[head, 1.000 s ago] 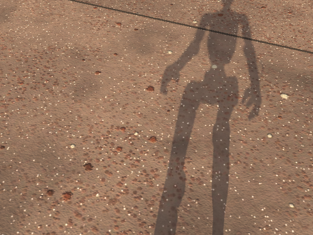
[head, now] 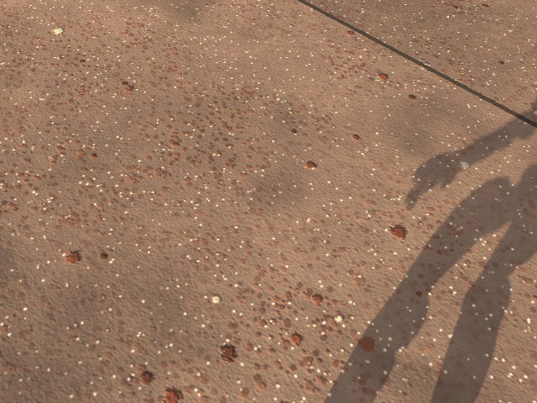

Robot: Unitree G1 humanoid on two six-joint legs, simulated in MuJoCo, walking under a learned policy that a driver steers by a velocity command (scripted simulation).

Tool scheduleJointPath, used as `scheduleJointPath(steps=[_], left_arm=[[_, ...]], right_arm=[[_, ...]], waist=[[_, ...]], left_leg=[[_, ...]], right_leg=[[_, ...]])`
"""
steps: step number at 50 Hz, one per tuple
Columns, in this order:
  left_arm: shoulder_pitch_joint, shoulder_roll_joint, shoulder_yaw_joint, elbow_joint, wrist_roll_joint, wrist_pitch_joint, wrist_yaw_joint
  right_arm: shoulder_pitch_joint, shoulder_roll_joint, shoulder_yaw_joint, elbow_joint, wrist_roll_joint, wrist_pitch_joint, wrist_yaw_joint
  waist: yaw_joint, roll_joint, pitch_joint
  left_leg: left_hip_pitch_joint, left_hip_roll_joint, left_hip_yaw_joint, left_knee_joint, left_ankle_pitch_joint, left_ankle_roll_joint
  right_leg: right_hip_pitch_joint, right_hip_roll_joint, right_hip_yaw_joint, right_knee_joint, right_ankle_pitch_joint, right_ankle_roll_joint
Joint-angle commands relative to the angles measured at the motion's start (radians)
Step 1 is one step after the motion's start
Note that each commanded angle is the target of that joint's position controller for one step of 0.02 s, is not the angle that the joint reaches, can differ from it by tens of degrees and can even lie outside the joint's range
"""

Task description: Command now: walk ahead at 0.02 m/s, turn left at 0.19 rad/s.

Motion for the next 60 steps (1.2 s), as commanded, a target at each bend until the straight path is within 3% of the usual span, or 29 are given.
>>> scheduleJointPath(steps=[1, 4, 5, 6, 7, 8, 9, 12, 16, 20, 34, 35, 37, 39, 40, 41, 43, 45, 46, 47, 48, 49, 50, 51, 52, 55, 58, 60], left_arm=[[0.031, 0.078, 0.015, -0.037, -0.003, -0.008, -0.004], [0.091, 0.057, 0.010, -0.006, 0.005, -0.018, -0.021], [0.102, 0.066, 0.009, -0.002, 0.020, -0.022, -0.026], [0.113, 0.120, 0.014, -0.008, 0.038, -0.026, -0.025], [0.054, 0.148, 0.017, -0.001, 0.033, -0.027, -0.026], [0.000, 0.089, 0.004, -0.020, 0.034, -0.035, -0.030], [-0.005, 0.070, -0.002, -0.017, 0.036, -0.045, -0.031], [0.039, 0.078, -0.008, 0.008, 0.025, -0.068, -0.028], [0.087, 0.074, -0.012, 0.031, 0.014, -0.065, -0.015], [0.103, 0.064, -0.016, 0.047, 0.012, -0.059, -0.014], [0.103, 0.051, -0.025, 0.130, 0.008, -0.048, -0.021], [0.125, 0.049, -0.025, 0.145, 0.007, -0.047, -0.020], [0.135, 0.089, -0.012, 0.153, -0.006, -0.041, -0.015], [0.177, 0.142, 0.004, 0.156, -0.017, -0.049, -0.008], [0.182, 0.166, 0.014, 0.161, -0.021, -0.059, -0.004], [0.183, 0.161, 0.016, 0.161, -0.017, -0.072, -0.003], [0.176, 0.142, 0.017, 0.157, -0.020, -0.087, -0.010], [0.122, 0.143, 0.019, 0.145, -0.034, -0.083, -0.019], [0.116, 0.138, 0.018, 0.141, -0.031, -0.080, -0.023], [0.098, 0.118, 0.010, 0.134, -0.026, -0.083, -0.024], [0.075, 0.043, -0.012, 0.104, -0.014, -0.090, -0.028], [0.072, 0.025, -0.015, 0.068, -0.023, -0.107, -0.023], [0.069, 0.080, -0.001, 0.070, -0.045, -0.118, -0.028], [0.073, 0.089, 0.002, 0.076, -0.056, -0.126, -0.037], [0.075, 0.085, 0.005, 0.085, -0.048, -0.131, -0.039], [0.066, 0.063, 0.012, 0.089, -0.023, -0.121, -0.051], [-0.003, 0.031, 0.003, 0.060, -0.017, -0.106, -0.055], [-0.070, -0.001, -0.012, 0.030, -0.014, -0.105, -0.058]], right_arm=[[-0.011, -0.141, -0.032, -0.049, -0.004, -0.008, -0.003], [-0.022, -0.112, -0.015, -0.029, 0.009, -0.002, 0.000], [0.017, -0.087, -0.006, -0.012, 0.007, -0.005, 0.001], [0.039, -0.060, 0.002, -0.006, -0.005, -0.010, 0.002], [0.065, -0.041, 0.001, -0.018, -0.005, -0.016, 0.007], [0.011, -0.075, -0.003, -0.014, -0.015, -0.017, 0.005], [-0.028, -0.087, -0.010, -0.016, -0.012, -0.016, 0.003], [-0.015, -0.080, -0.012, 0.004, -0.010, 0.001, -0.003], [-0.004, -0.064, -0.013, 0.039, -0.003, -0.010, -0.001], [0.007, -0.059, -0.015, 0.072, 0.002, -0.016, -0.003], [0.013, -0.071, -0.015, 0.198, 0.011, -0.009, -0.022], [0.026, -0.061, -0.013, 0.216, 0.011, -0.008, -0.022], [0.021, -0.065, -0.016, 0.229, 0.021, -0.008, -0.023], [-0.041, -0.059, -0.015, 0.205, 0.032, -0.034, -0.015], [-0.079, -0.048, -0.011, 0.190, 0.037, -0.053, -0.008], [-0.090, -0.050, -0.012, 0.187, 0.041, -0.069, 0.000], [-0.080, -0.049, -0.012, 0.194, 0.047, -0.092, 0.016], [0.001, -0.039, -0.016, 0.238, 0.049, -0.103, 0.027], [0.095, -0.054, -0.029, 0.285, 0.044, -0.101, 0.027], [0.206, -0.087, -0.047, 0.319, 0.043, -0.097, 0.023], [0.335, -0.174, -0.070, 0.340, 0.039, -0.097, 0.014], [0.407, -0.208, -0.066, 0.356, 0.031, -0.108, 0.030], [0.306, -0.132, -0.037, 0.334, 0.025, -0.121, 0.033], [0.227, -0.089, -0.022, 0.306, 0.023, -0.129, 0.035], [0.179, -0.084, -0.015, 0.289, 0.022, -0.131, 0.039], [0.194, -0.057, 0.005, 0.294, 0.015, -0.119, 0.035], [0.227, -0.095, 0.003, 0.306, 0.006, -0.110, 0.015], [0.202, -0.104, 0.007, 0.300, -0.004, -0.102, 0.001]], waist=[[-0.005, 0.171, -0.156], [0.034, 0.147, -0.124], [0.030, 0.115, -0.119], [0.004, -0.001, -0.112], [-0.065, -0.167, -0.083], [-0.038, -0.164, -0.056], [-0.026, -0.151, -0.042], [-0.013, -0.115, -0.029], [0.012, -0.017, -0.026], [0.023, 0.031, -0.053], [0.020, 0.021, -0.046], [0.022, 0.012, -0.064], [0.029, -0.053, -0.006], [0.055, -0.135, 0.093], [0.062, -0.152, 0.144], [0.062, -0.141, 0.162], [0.050, -0.122, 0.143], [-0.008, -0.103, 0.095], [-0.042, -0.092, 0.047], [-0.093, -0.051, -0.007], [-0.130, 0.195, -0.062], [-0.129, 0.349, -0.111], [-0.078, 0.197, -0.035], [-0.048, 0.144, 0.015], [-0.028, 0.106, 0.033], [-0.011, 0.110, 0.035], [-0.018, 0.084, 0.057], [-0.022, 0.083, 0.070]], left_leg=[[0.101, 0.249, -0.244, -0.156, -0.056, 0.168], [0.049, 0.213, -0.235, -0.121, -0.164, 0.111], [0.019, 0.179, -0.214, -0.097, -0.204, 0.061], [-0.027, 0.113, -0.145, 0.015, -0.247, 0.005], [0.022, 0.027, -0.033, 0.039, -0.237, -0.038], [0.115, 0.047, -0.033, 0.040, -0.166, -0.056], [0.148, 0.048, -0.038, 0.035, -0.108, -0.054], [0.199, 0.073, -0.068, 0.015, -0.045, -0.033], [0.170, 0.077, -0.075, -0.001, 0.002, -0.029], [0.187, 0.083, -0.081, 0.004, 0.081, -0.032], [0.236, 0.090, -0.079, 0.004, 0.151, -0.030], [0.242, 0.073, -0.059, 0.009, 0.052, -0.030], [0.148, 0.011, 0.007, 0.081, -0.290, -0.029], [-0.050, 0.004, 0.069, 0.217, -0.336, -0.030], [-0.110, 0.049, 0.052, 0.276, -0.292, -0.023], [-0.162, 0.081, 0.031, 0.311, -0.299, -0.014], [-0.181, 0.112, 0.029, 0.262, -0.338, 0.004], [0.082, 0.071, 0.098, 0.056, -0.186, 0.007], [0.266, 0.023, 0.126, 0.028, -0.099, -0.005], [0.419, 0.040, 0.074, 0.014, -0.093, 0.007], [0.566, 0.251, -0.269, -0.136, -0.210, 0.097], [0.635, 0.423, -0.659, -0.285, -0.304, 0.229], [0.572, 0.438, -0.620, -0.277, -0.375, 0.228], [0.519, 0.394, -0.502, -0.284, -0.370, 0.190], [0.477, 0.356, -0.407, -0.301, -0.307, 0.157], [0.412, 0.280, -0.204, -0.326, -0.010, 0.115], [0.389, 0.267, -0.091, -0.335, 0.226, 0.122], [0.302, 0.225, 0.024, -0.326, 0.389, 0.095]], right_leg=[[0.113, 0.003, -0.014, -0.103, 0.026, -0.005], [0.260, 0.026, -0.056, -0.371, 0.172, -0.045], [0.319, -0.005, -0.021, -0.437, 0.235, -0.068], [0.346, -0.135, 0.118, -0.488, 0.301, -0.114], [0.209, -0.205, 0.184, -0.514, 0.230, -0.187], [0.108, -0.181, 0.190, -0.559, 0.068, -0.185], [0.095, -0.135, 0.152, -0.559, -0.002, -0.145], [0.088, -0.085, 0.092, -0.544, 0.002, -0.097], [0.153, -0.051, 0.049, -0.489, 0.072, -0.093], [0.194, -0.034, 0.027, -0.459, 0.147, -0.096], [0.226, -0.006, -0.002, -0.467, 0.226, -0.088], [0.233, -0.001, -0.005, -0.484, 0.124, -0.093], [0.208, -0.029, 0.059, -0.536, -0.189, -0.146], [0.246, -0.193, 0.283, -0.668, -0.422, -0.246], [0.244, -0.276, 0.384, -0.709, -0.414, -0.291], [0.274, -0.306, 0.413, -0.714, -0.342, -0.310], [0.349, -0.293, 0.354, -0.683, -0.183, -0.292], [0.250, -0.203, 0.200, -0.628, -0.052, -0.237], [0.171, -0.151, 0.140, -0.565, 0.034, -0.214], [0.096, -0.102, 0.070, -0.429, 0.167, -0.180], [-0.070, 0.015, -0.065, -0.065, 0.143, -0.101], [-0.237, 0.104, -0.019, 0.189, -0.164, -0.080], [-0.321, 0.027, 0.060, 0.327, -0.148, -0.105], [-0.342, -0.020, 0.065, 0.344, -0.040, -0.133], [-0.335, -0.054, 0.045, 0.318, 0.050, -0.142], [-0.265, -0.095, 0.005, 0.204, 0.194, -0.118], [-0.292, -0.082, -0.031, 0.079, 0.273, -0.073], [-0.198, -0.049, -0.066, -0.093, 0.367, -0.064]])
